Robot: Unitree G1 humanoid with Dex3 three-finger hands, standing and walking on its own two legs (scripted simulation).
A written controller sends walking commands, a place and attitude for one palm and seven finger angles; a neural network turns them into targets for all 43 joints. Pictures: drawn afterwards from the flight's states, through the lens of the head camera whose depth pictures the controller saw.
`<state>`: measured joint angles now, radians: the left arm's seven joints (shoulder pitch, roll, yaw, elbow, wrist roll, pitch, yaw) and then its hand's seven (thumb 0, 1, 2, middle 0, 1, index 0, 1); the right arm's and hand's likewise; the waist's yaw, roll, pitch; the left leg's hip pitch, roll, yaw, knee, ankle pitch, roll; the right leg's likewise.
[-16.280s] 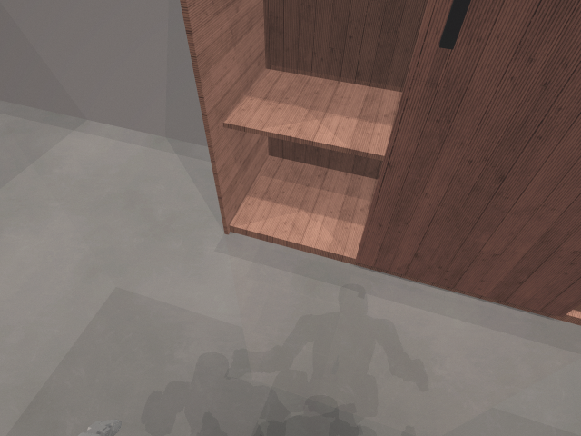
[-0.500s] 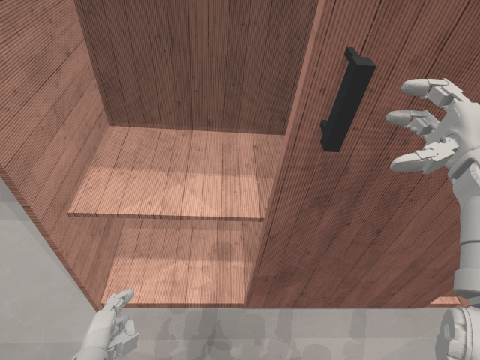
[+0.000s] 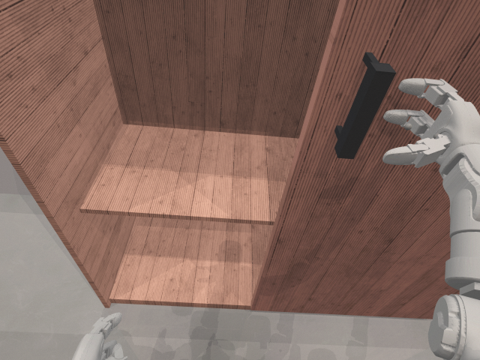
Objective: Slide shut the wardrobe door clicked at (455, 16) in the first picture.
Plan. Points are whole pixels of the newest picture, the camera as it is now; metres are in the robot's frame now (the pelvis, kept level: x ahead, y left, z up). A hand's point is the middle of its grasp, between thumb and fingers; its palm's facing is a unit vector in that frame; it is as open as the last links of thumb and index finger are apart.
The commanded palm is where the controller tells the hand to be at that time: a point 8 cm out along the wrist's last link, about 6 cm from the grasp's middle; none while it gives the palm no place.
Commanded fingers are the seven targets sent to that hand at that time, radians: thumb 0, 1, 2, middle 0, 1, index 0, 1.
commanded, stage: move the hooked fingers beside the handle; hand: right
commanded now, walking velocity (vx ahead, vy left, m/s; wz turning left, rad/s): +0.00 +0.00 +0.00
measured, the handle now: (356, 107) +0.45 -0.13 +0.25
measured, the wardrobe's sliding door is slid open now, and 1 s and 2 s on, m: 0.57 0.57 0.57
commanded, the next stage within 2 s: feel for the door with the fingertips in 0.58 s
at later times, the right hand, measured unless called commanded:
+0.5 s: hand (409, 128) +0.40 -0.20 +0.24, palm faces +0.03 +1.00 -0.04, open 14.0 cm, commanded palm +0.38 -0.25 +0.25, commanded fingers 0.00 0.50 -0.30 0.30 1.20 0.30 1.20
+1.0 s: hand (389, 126) +0.40 -0.17 +0.24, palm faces +0.02 +1.00 -0.02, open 14.0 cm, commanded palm +0.38 -0.22 +0.25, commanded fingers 0.00 0.50 -0.30 0.30 1.20 0.30 1.20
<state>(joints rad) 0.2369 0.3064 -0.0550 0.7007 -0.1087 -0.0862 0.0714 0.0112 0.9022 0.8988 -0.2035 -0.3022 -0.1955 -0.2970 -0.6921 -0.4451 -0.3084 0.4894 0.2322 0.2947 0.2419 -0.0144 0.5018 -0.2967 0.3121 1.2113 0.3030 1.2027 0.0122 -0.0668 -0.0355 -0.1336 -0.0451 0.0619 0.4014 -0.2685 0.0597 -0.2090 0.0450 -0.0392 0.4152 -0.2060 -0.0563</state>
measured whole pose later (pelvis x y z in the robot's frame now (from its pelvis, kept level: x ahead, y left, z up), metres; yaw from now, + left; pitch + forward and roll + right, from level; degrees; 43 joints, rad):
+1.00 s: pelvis +0.00 -0.01 +0.00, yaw +0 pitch -1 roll +0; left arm 0.20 0.28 -0.06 0.70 -0.10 -0.07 0.07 0.01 0.90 0.90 -0.20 -0.30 -0.20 -0.30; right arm -0.69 -0.34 -0.23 0.42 0.23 0.33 0.13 -0.01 0.50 -0.30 0.30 1.21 0.30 1.20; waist 0.00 -0.07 -0.03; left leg -0.11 -0.03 0.06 0.39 -0.26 0.05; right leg -0.18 0.06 -0.04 0.39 -0.19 -0.07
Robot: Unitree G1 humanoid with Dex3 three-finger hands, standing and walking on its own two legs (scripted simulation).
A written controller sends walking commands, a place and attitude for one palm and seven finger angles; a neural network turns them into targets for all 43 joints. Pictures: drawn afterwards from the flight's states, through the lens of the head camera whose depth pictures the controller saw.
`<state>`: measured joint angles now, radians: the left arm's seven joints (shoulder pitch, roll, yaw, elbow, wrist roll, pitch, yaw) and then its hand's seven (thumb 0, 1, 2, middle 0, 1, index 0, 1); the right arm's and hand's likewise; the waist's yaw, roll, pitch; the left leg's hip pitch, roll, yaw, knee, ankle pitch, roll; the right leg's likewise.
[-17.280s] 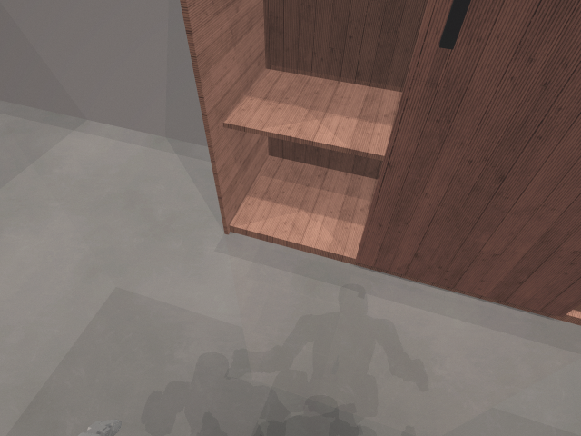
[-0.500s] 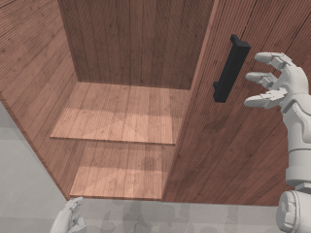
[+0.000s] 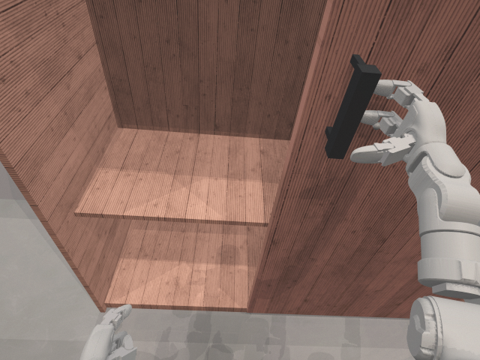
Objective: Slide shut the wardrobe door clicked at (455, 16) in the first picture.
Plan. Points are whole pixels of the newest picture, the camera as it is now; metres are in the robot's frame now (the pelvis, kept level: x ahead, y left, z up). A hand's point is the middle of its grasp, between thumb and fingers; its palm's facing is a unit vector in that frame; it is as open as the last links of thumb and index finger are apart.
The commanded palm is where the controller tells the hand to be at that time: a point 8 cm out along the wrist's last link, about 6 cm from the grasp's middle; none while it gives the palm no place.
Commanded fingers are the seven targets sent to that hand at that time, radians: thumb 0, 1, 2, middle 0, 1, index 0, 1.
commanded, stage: feel for the door with the fingertips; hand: right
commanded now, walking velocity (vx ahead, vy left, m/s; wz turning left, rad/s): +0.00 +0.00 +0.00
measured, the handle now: (345, 107) +0.45 -0.12 +0.24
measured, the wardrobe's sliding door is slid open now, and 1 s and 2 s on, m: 0.57 0.57 0.57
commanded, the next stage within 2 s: slide the fingers in behind the handle in 0.14 s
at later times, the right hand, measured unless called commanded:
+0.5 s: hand (373, 126) +0.41 -0.16 +0.24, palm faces +0.01 +1.00 -0.02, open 13.8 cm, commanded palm +0.38 -0.21 +0.24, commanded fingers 0.00 0.50 -0.30 0.30 1.20 0.30 1.20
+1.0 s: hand (358, 129) +0.39 -0.13 +0.24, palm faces -0.01 +1.00 -0.02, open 14.0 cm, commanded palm +0.37 -0.18 +0.24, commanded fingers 0.00 0.50 -0.30 0.30 1.20 0.30 1.20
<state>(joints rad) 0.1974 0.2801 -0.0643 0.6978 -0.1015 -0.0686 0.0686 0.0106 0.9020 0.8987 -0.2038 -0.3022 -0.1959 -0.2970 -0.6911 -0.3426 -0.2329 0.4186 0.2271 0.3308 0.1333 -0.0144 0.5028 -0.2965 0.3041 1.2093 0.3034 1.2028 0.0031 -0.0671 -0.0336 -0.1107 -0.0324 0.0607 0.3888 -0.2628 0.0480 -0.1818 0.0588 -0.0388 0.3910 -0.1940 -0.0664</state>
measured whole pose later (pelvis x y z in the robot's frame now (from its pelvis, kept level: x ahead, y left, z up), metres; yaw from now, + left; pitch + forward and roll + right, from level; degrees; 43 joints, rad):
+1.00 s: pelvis +0.00 +0.01 +0.00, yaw +0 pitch -2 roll +0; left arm 0.14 0.27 -0.07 0.67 -0.10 -0.03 0.06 0.01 0.90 0.90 -0.20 -0.30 -0.20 -0.30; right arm -0.64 -0.29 -0.19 0.30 0.24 0.39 0.09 -0.01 0.50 -0.30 0.30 1.20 0.30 1.20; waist -0.01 -0.07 -0.04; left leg -0.09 -0.04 0.07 0.38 -0.27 0.06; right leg -0.16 0.05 -0.03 0.39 -0.20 -0.05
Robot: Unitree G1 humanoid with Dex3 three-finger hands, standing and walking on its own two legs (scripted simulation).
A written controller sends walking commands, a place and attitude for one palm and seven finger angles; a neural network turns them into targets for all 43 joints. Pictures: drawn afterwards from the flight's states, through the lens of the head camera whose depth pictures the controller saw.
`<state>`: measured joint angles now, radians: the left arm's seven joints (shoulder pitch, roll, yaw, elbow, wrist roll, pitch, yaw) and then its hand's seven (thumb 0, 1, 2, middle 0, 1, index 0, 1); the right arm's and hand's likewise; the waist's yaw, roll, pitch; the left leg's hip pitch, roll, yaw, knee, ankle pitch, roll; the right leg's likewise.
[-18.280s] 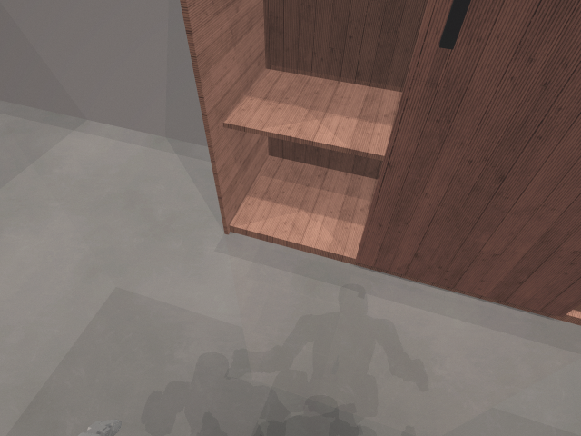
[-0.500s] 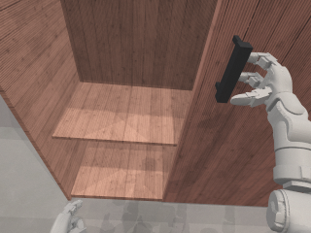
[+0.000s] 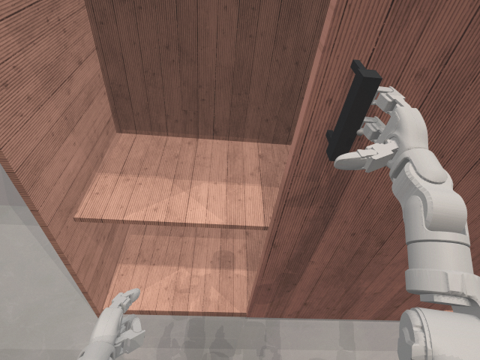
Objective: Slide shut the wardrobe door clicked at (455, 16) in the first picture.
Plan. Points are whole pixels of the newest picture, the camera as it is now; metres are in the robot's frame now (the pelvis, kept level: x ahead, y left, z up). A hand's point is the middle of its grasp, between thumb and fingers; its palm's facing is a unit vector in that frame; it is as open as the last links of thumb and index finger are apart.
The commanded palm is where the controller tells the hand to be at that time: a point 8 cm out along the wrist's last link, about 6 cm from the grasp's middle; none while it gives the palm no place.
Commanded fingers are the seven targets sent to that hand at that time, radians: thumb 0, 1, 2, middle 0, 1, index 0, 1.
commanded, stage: slide the fingers in behind the handle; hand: right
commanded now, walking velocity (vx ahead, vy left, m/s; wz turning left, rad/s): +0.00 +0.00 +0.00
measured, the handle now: (346, 111) +0.45 -0.13 +0.24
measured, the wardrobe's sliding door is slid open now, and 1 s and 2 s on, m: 0.57 0.57 0.57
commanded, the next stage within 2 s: grip the handle and tug to test in 1.06 s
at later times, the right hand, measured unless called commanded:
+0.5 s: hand (350, 130) +0.39 -0.13 +0.24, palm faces -0.02 +1.00 -0.02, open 14.0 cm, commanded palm +0.37 -0.18 +0.24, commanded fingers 0.00 0.50 -0.30 0.30 1.20 0.30 1.20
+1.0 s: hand (342, 131) +0.39 -0.12 +0.24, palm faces -0.01 +1.00 -0.02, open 14.0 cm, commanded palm +0.37 -0.17 +0.24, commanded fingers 0.00 0.50 -0.30 0.30 1.20 0.30 1.20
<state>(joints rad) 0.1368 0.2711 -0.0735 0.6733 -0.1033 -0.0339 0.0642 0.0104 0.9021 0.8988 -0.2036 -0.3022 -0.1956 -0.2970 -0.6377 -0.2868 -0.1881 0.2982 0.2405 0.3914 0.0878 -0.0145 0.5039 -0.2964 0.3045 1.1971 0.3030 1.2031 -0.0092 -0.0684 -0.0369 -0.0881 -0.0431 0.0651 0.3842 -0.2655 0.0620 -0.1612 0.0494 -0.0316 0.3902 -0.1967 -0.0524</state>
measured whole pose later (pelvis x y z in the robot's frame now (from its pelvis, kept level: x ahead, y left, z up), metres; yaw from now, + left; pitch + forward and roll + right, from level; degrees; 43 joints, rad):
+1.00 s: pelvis +0.00 +0.00 +0.00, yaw +1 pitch -2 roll +0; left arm 0.15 0.27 -0.07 0.67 -0.10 0.00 0.05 0.01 0.90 0.90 -0.20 -0.30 -0.20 -0.30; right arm -0.62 -0.24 -0.16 0.24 0.23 0.42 0.02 -0.01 0.50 -0.30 0.30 1.20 0.30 1.20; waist 0.00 -0.07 -0.04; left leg -0.07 -0.05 0.06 0.37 -0.26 0.07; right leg -0.14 0.04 -0.04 0.38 -0.20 -0.05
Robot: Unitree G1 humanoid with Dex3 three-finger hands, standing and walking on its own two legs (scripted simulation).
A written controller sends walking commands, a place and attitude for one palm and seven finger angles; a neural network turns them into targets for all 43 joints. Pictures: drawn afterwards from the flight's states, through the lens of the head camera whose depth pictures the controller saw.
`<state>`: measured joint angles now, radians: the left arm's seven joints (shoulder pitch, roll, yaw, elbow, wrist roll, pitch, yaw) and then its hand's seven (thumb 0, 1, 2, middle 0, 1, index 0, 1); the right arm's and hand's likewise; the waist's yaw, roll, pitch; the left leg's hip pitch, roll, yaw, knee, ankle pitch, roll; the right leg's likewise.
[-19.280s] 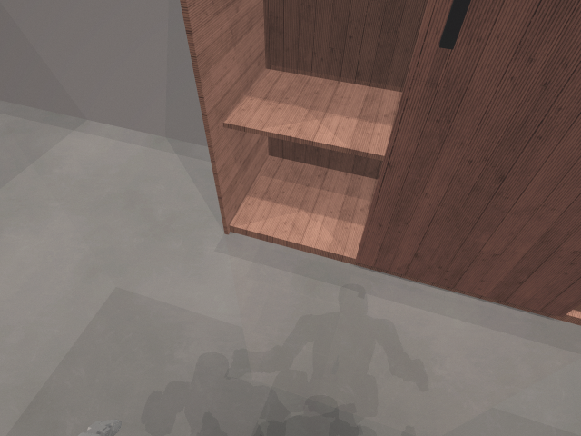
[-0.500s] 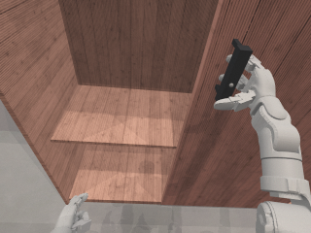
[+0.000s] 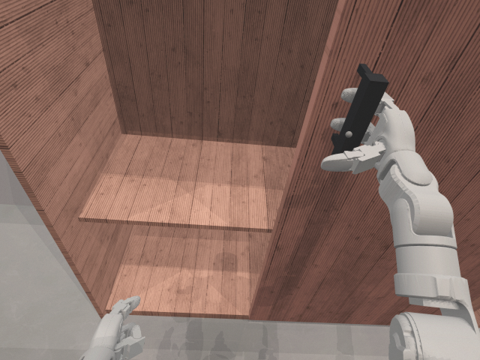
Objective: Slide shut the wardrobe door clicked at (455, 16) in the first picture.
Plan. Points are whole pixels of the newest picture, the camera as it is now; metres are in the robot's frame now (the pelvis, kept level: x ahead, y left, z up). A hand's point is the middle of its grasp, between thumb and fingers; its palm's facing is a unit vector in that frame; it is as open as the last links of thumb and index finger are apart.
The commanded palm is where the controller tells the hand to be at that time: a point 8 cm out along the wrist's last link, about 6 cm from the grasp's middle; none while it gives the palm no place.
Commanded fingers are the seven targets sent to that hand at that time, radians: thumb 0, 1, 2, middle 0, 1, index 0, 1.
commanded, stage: slide the fingers in behind the handle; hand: right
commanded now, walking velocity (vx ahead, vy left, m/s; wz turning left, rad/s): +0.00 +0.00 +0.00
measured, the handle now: (352, 115) +0.44 -0.14 +0.24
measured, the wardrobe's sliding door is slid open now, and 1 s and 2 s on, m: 0.57 0.57 0.57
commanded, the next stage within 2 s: grip the handle and tug to test in 0.06 s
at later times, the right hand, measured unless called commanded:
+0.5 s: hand (351, 135) +0.38 -0.12 +0.24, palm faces +0.00 +1.00 -0.02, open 11.3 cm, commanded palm +0.36 -0.18 +0.24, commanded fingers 0.00 -0.34 -0.66 0.39 1.32 0.39 1.32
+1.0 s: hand (348, 135) +0.39 -0.12 +0.24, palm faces +0.01 +1.00 -0.03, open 6.4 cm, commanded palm +0.36 -0.17 +0.24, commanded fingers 0.00 -0.90 -0.90 0.45 1.40 0.45 1.40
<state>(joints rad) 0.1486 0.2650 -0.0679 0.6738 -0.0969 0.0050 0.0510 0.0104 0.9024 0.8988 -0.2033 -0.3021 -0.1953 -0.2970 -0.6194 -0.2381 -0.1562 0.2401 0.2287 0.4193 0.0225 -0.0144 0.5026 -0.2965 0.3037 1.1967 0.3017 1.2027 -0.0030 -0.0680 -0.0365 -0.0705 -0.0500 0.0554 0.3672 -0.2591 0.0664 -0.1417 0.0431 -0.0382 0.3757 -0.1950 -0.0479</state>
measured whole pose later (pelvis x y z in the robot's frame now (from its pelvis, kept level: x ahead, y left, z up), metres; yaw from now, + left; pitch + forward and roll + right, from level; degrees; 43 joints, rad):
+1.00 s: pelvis +0.01 +0.00 +0.00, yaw +0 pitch -2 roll -1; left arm 0.13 0.27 -0.06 0.66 -0.09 0.02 0.04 0.01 0.90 0.90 -0.20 -0.30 -0.19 -0.30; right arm -0.55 -0.22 -0.16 0.12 0.22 0.46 -0.01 0.00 -0.66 -0.80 0.36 1.36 0.28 1.36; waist 0.00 -0.07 -0.04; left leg -0.06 -0.05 0.04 0.37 -0.27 0.06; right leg -0.13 0.05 -0.05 0.37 -0.20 -0.05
